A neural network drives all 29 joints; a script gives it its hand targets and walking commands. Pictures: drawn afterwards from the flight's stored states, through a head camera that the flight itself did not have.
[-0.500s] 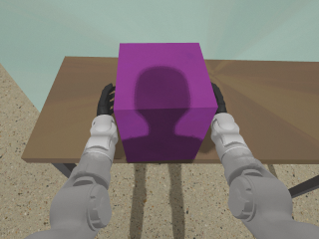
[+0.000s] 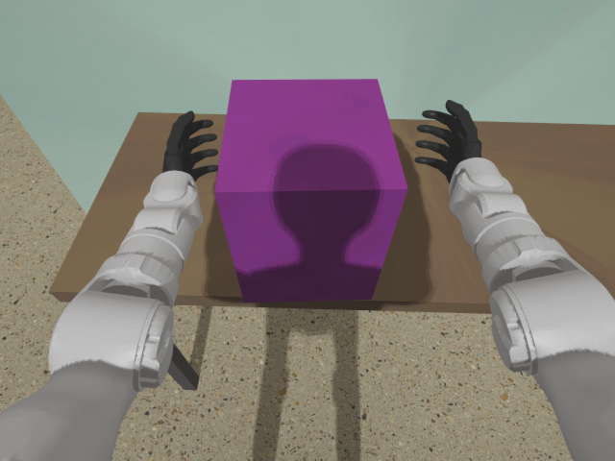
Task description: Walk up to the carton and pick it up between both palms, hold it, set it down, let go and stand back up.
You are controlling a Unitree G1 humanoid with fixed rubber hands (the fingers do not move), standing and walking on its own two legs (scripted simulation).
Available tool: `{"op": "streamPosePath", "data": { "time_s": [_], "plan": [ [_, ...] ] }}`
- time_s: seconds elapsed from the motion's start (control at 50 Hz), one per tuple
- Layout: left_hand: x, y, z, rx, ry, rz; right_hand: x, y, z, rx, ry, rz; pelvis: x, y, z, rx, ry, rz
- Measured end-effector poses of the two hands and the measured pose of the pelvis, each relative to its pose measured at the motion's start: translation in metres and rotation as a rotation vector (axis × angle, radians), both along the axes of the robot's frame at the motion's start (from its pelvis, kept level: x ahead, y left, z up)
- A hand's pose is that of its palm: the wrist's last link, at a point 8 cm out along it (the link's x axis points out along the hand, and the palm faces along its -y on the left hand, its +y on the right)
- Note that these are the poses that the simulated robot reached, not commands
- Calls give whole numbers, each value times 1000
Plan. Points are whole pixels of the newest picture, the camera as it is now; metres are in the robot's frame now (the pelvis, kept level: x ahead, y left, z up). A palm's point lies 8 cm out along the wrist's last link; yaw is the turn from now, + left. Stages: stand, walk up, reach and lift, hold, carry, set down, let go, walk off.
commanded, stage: set down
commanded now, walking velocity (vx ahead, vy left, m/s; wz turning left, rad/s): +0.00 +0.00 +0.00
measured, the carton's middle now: (306, 197) +0.48 +0.07 +0.06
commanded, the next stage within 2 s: none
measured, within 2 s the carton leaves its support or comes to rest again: neither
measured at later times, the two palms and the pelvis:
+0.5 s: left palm (159, 121) +0.44 +0.24 +0.20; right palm (471, 120) +0.49 -0.12 +0.20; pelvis -0.01 -0.01 +0.01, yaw +1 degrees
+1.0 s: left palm (154, 192) +0.39 +0.24 +0.15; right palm (470, 190) +0.44 -0.13 +0.14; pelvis +0.00 -0.01 +0.01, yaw +1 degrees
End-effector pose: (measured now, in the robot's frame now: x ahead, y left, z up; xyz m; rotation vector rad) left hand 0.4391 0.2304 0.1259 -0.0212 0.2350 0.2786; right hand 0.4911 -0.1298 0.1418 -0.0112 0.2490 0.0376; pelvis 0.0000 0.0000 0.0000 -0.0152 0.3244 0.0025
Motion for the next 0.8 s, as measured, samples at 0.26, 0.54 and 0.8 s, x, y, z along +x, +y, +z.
{"op": "streamPosePath", "data": {
  "time_s": [0.26, 0.54, 0.8],
  "plan": [
    [2, 3, 34, -1, -3, 21, -2, 11, 24, 28, -1, 31, -8, -12, 1, 18, -1, 6],
    [5, 7, 82, 6, 0, 9, 1, 8, 70, 38, -7, -9, -4, -14, 7, 7, -65, 23],
    [-24, 8, 52, 20, 40, -25, -24, -6, 44, 26, 30, -18, 2, -11, 15, 8, -223, 14]
  ]
}}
